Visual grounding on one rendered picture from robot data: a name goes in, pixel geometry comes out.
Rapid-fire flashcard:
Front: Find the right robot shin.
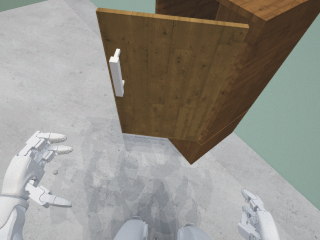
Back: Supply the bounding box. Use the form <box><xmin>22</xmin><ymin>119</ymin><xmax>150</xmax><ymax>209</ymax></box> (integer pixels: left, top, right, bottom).
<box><xmin>183</xmin><ymin>223</ymin><xmax>195</xmax><ymax>228</ymax></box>

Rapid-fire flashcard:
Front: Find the robot right thigh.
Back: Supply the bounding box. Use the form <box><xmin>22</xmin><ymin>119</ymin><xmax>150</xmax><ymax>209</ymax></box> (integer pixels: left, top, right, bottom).
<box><xmin>177</xmin><ymin>226</ymin><xmax>212</xmax><ymax>240</ymax></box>

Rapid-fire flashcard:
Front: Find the handle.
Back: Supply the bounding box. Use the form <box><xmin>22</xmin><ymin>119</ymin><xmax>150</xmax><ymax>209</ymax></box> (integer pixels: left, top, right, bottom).
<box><xmin>109</xmin><ymin>49</ymin><xmax>125</xmax><ymax>97</ymax></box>

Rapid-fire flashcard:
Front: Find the cupboard door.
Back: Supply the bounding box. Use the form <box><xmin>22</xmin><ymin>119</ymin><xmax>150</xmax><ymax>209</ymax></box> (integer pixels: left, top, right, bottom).
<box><xmin>95</xmin><ymin>7</ymin><xmax>249</xmax><ymax>142</ymax></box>

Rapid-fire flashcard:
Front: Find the left robot forearm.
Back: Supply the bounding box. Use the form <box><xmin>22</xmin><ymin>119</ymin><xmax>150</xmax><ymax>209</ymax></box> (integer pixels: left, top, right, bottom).
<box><xmin>0</xmin><ymin>195</ymin><xmax>29</xmax><ymax>240</ymax></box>

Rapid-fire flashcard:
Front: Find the right robot hand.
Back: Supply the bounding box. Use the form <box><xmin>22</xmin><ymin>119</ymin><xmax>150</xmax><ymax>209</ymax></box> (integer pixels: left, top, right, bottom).
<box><xmin>238</xmin><ymin>189</ymin><xmax>280</xmax><ymax>240</ymax></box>

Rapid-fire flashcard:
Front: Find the left robot hand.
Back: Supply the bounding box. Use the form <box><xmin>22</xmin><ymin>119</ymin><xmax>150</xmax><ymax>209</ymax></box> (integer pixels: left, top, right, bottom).
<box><xmin>1</xmin><ymin>130</ymin><xmax>73</xmax><ymax>208</ymax></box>

